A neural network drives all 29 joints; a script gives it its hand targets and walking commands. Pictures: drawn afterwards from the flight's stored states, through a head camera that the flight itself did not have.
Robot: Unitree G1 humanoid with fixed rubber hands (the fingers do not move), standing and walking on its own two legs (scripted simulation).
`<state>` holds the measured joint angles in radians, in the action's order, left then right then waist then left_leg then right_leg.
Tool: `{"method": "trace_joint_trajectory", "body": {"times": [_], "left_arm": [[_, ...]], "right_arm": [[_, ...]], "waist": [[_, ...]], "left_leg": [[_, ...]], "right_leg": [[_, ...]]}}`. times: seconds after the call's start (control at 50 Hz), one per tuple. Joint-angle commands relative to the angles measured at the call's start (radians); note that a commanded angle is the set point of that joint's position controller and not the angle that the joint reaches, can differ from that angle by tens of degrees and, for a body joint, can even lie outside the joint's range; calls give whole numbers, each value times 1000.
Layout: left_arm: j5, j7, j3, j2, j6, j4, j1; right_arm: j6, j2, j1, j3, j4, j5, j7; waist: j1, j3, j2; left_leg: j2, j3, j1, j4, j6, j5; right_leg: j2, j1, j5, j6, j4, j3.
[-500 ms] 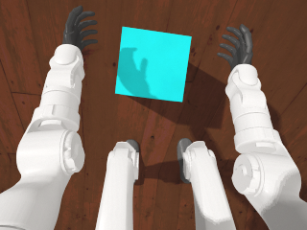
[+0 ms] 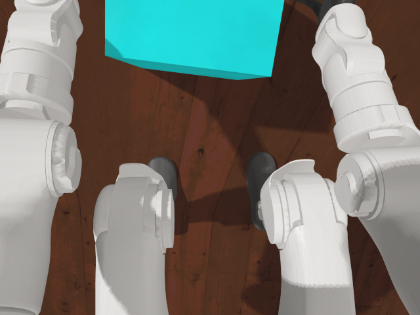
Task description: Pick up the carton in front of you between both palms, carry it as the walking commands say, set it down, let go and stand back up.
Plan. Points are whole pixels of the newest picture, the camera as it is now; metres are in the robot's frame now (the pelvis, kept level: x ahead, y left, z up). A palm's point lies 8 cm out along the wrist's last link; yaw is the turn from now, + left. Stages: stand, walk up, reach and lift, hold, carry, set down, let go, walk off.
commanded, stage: reach and lift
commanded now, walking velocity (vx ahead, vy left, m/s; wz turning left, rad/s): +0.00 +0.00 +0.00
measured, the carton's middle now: (196, 7) +0.55 +0.05 -0.26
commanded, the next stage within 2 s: none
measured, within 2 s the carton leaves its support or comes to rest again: leaves its support in 0.80 s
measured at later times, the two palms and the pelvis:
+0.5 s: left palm out of the picture +0.55 +0.20 -0.19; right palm (322, 5) +0.54 -0.13 -0.18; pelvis +0.00 +0.00 -0.01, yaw +0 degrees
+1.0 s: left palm out of the picture +0.54 +0.19 -0.15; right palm out of the picture +0.54 -0.11 -0.14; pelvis +0.01 +0.00 -0.01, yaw +1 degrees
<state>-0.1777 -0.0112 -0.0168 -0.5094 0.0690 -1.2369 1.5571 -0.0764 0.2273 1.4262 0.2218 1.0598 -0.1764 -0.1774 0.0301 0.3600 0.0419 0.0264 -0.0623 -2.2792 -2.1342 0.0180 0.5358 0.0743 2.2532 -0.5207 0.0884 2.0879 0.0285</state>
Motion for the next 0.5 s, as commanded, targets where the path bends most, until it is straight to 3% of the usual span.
{"method": "trace_joint_trajectory", "body": {"times": [0.0, 0.06, 0.14, 0.36, 0.48], "left_arm": [[-26, -16, 4, -141, -38, 127, 323], [-41, -25, 27, -132, -51, 136, 301], [-46, -32, 42, -89, -57, 141, 226], [-27, -26, 27, -52, -49, 93, 227], [-53, -17, 90, 57, -46, 86, 305]], "right_arm": [[44, 149, 258, -21, -96, -25, -4], [57, 115, 230, -50, -106, -53, -8], [67, 87, 146, -80, -76, -82, -4], [68, 78, 164, -45, -44, -44, -11], [66, -24, 249, -91, -56, -59, -8]], "waist": [[-13, -1275, -112], [-12, -1290, -103], [-24, -1313, -137], [-9, -1162, -114], [-20, -1159, -100]], "left_leg": [[-33, 50, 647, 149, 3, -263], [-31, 37, 696, 117, -2, -354], [-26, 38, 765, 95, 1, -445], [-27, 43, 604, 134, 1, -263], [-17, 49, 591, 148, 1, -224]], "right_leg": [[-28, -593, 259, -10, -78, -108], [-16, -571, 331, -5, -46, -116], [-3, -526, 371, -7, -30, -124], [-3, -492, 243, -15, -65, -110], [9, -540, 230, -16, -81, -107]]}}
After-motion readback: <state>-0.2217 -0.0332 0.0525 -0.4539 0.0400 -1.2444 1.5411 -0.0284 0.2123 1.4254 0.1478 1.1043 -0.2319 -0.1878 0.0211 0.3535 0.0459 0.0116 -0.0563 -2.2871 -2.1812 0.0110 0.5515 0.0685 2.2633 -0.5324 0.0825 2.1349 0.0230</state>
